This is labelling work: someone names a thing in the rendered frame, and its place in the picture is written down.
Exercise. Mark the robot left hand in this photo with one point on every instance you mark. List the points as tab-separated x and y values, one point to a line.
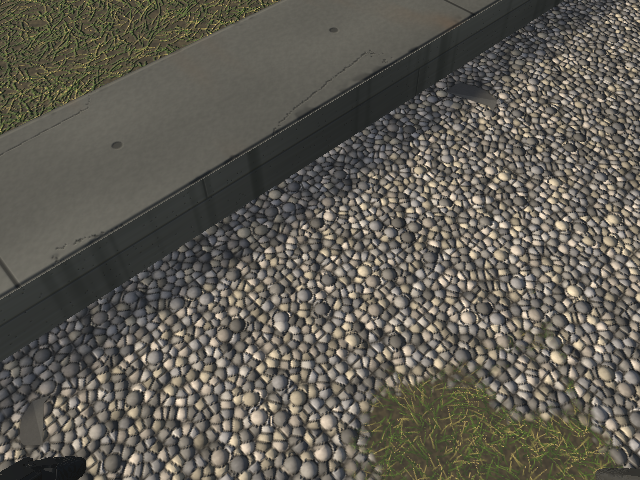
57	468

